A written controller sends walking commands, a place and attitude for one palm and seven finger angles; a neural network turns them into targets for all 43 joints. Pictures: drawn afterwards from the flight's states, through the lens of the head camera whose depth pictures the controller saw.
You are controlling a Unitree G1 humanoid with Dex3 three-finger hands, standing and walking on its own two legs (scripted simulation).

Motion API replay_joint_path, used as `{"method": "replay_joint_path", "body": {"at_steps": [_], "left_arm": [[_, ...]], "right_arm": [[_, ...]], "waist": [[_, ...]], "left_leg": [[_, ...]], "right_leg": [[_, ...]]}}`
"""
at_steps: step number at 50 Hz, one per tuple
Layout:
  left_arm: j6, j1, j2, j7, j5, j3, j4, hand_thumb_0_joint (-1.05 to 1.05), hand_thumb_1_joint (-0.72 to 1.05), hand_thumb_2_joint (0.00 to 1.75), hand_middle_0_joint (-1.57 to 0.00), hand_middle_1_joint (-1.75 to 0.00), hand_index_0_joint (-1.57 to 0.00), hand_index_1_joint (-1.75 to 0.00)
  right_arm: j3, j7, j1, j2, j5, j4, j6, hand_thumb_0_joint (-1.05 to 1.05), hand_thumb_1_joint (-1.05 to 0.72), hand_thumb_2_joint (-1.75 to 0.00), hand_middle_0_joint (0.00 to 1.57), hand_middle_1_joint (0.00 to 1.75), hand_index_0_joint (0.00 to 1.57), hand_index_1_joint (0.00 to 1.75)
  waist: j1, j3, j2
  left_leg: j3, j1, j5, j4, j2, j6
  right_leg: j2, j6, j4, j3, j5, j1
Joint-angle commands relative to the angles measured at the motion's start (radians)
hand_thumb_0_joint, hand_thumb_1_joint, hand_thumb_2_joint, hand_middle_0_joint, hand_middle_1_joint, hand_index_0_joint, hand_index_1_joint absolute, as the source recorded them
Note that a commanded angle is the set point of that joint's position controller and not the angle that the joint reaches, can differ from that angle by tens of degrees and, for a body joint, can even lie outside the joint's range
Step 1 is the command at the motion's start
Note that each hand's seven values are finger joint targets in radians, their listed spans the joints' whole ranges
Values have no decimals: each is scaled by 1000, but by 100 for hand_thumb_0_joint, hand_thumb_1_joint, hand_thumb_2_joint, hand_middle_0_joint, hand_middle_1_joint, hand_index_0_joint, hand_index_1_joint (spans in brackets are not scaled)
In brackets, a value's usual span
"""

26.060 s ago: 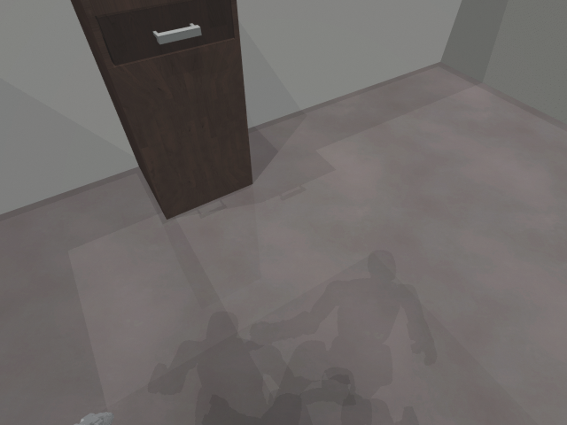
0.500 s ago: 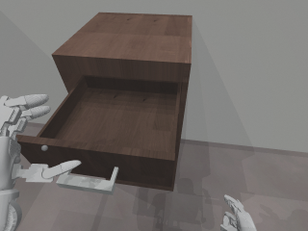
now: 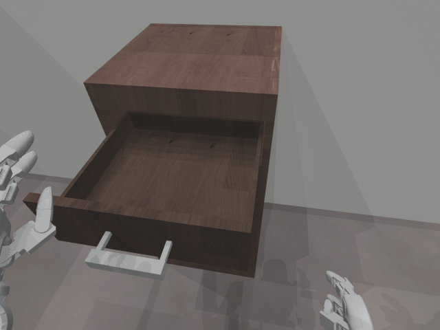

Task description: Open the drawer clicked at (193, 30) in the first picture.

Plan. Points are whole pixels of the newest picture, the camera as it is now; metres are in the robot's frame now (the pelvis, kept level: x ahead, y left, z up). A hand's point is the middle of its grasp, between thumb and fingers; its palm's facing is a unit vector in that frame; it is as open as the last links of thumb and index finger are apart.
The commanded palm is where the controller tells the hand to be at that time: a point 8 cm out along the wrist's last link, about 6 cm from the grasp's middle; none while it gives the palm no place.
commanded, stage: draw the hand back to the body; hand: left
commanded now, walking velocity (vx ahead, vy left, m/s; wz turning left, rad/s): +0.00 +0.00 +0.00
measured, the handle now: (131, 252) +0.23 +0.20 +0.04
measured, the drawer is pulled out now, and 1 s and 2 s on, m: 0.30 0.30 0.30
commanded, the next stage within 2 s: step back with the hand held close in 0.12 s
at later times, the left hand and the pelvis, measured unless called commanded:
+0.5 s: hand (52, 228) +0.18 +0.23 +0.21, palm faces +0.34 -0.79 -0.52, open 7.4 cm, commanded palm +0.11 +0.28 +0.23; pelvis -0.03 +0.00 +0.00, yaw -2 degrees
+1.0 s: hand out of the picture +0.11 +0.25 +0.21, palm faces +0.41 -0.79 -0.47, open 7.4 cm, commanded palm +0.04 +0.30 +0.23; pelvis -0.09 +0.02 -0.01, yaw +0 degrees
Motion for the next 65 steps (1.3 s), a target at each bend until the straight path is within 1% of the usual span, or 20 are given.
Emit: {"method": "replay_joint_path", "body": {"at_steps": [1,7,11,12,14,18,21,27,32,36,41,44,46,47,50,51,54,59,62,65], "left_arm": [[-59,-78,179,18,-7,120,-172,0,90,90,-20,-30,-20,-30],[-66,-94,185,17,-6,119,-204,0,90,90,-20,-30,-20,-30],[-67,-74,183,19,-9,122,-178,0,90,90,-20,-30,-20,-30],[-122,-257,365,32,5,310,-255,0,90,90,-20,-30,-20,-30],[-142,-153,262,13,16,232,-139,0,90,90,-20,-30,-20,-30],[-138,-10,195,-3,24,176,-88,0,90,90,-20,-30,-20,-30],[-136,32,224,8,28,201,-151,0,90,90,-20,-30,-20,-30],[-156,81,305,36,29,282,-289,0,90,90,-20,-30,-20,-30],[-160,97,283,45,25,281,-284,0,90,90,-20,-30,-20,-30],[-161,70,258,52,30,273,-236,0,90,90,-20,-30,-20,-30],[-166,16,243,58,37,234,-237,0,90,90,-20,-30,-20,-30],[-174,-9,248,68,41,221,-267,0,90,90,-20,-30,-20,-30],[-181,3,256,73,43,235,-280,0,90,90,-20,-30,-20,-30],[-188,-6,280,76,46,252,-320,0,90,90,-20,-30,-20,-30],[-201,4,259,74,59,277,-308,0,90,90,-20,-30,-20,-30],[-201,-12,259,71,60,281,-309,0,90,90,-20,-30,-20,-30],[-200,-17,239,65,47,257,-289,0,90,90,-20,-30,-20,-30],[-211,-35,225,36,38,224,-293,0,90,90,-20,-30,-20,-30],[-214,-29,262,24,32,256,-330,0,90,90,-20,-30,-20,-30],[-215,66,284,18,7,296,-334,0,90,90,-20,-30,-20,-30]], "right_arm": [[-37,-12,-135,-94,5,-162,-51,0,-90,-90,20,30,20,30],[-37,-10,-143,-96,6,-160,-54,0,-90,-90,20,30,20,30],[-37,-10,-143,-93,6,-162,-55,0,-90,-90,20,30,20,30],[-35,-3,-69,-110,14,-203,-43,0,-90,-90,20,30,20,30],[-45,2,-82,-110,7,-162,-33,0,-90,-90,20,30,20,30],[-64,12,-89,-124,14,-182,-12,0,-90,-90,20,30,20,30],[-75,13,-97,-123,17,-201,10,0,-90,-90,20,30,20,30],[-78,-1,-102,-122,13,-229,15,0,-90,-90,20,30,20,30],[-75,-7,-80,-123,3,-228,-2,0,-90,-90,20,30,20,30],[-74,-9,-60,-123,2,-222,-19,0,-90,-90,20,30,20,30],[-73,-4,-41,-125,2,-207,-34,0,-90,-90,20,30,20,30],[-70,-3,-41,-122,-3,-197,-42,0,-90,-90,20,30,20,30],[-66,-2,-45,-119,-6,-197,-45,0,-90,-90,20,30,20,30],[-68,-6,-51,-130,-9,-201,-50,0,-90,-90,20,30,20,30],[-59,-7,-59,-123,-16,-216,-65,0,-90,-90,20,30,20,30],[-59,-8,-53,-114,-25,-212,-71,0,-90,-90,20,30,20,30],[-63,-1,-31,-110,-37,-178,-89,0,-90,-90,20,30,20,30],[-56,22,-45,-123,-37,-146,-106,0,-90,-90,20,30,20,30],[-62,26,-68,-129,-29,-154,-100,0,-90,-90,20,30,20,30],[-62,26,-97,-115,-7,-198,-81,0,-90,-90,20,30,20,30]], "waist": [[-12,-51,-31],[-11,-65,27],[-11,-41,-21],[-42,51,59],[-61,5,-110],[-64,-83,-71],[-65,-112,-80],[-58,-140,3],[-55,-119,69],[-66,-76,16],[-86,-30,-100],[-93,-24,-92],[-90,-36,-61],[-86,-55,3],[-68,-71,146],[-67,-66,141],[-68,-83,78],[-59,-139,107],[-49,-191,86],[-57,-173,32]], "left_leg": [[7,76,286,-40,77,-11],[5,84,278,-40,76,-12],[4,72,242,-50,77,-10],[-37,23,171,-25,80,14],[-37,39,160,25,74,15],[-21,51,296,27,101,17],[-35,24,338,19,123,17],[-95,-83,341,-32,158,20],[-126,-202,199,-91,191,34],[-131,-329,-29,-106,195,47],[-98,-257,-164,19,122,24],[-88,-174,-136,79,105,13],[-110,-181,-104,30,127,20],[-133,-194,-90,-25,155,24],[-245,-441,-262,-243,288,73],[-253,-461,-227,-255,311,86],[-208,-292,122,-163,324,90],[-168,-110,419,-95,311,67],[-128,-98,358,-67,287,45],[-48,-240,-57,-10,201,10]], "right_leg": [[-82,27,-70,-7,329,-69],[-82,23,-79,2,318,-61],[-82,27,-86,-1,283,-73],[-137,16,-139,118,327,-160],[-171,16,-149,163,423,-151],[-178,48,-75,127,543,-108],[-172,43,-42,116,480,-109],[-137,32,25,89,334,-90],[-100,35,95,75,170,-74],[-101,34,115,99,102,-64],[-175,-1,-60,208,-61,-251],[-211,-24,-105,223,-105,-348],[-185,-12,-64,184,-57,-323],[-152,1,-19,152,-37,-291],[-38,48,261,31,-48,-58],[-33,52,322,26,-55,-49],[-46,51,314,25,-128,-163],[-39,57,141,-15,-60,-167],[-40,48,91,-18,-13,-122],[-121,9,34,33,13,-130]]}}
